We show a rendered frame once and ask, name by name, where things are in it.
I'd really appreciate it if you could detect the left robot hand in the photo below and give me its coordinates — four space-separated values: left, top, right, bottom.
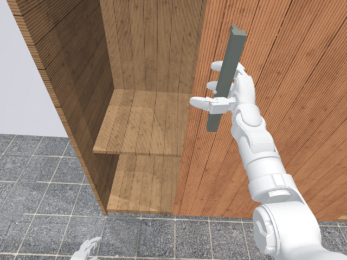
70 237 102 260

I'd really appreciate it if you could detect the right robot hand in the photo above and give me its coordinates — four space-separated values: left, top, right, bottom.
190 61 255 114

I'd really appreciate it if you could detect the robot right forearm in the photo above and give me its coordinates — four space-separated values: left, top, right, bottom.
231 103 322 243

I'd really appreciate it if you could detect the handle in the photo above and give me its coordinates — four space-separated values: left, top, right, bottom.
206 25 247 132

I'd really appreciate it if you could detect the right robot upper arm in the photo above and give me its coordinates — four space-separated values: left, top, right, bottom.
253 201 347 260

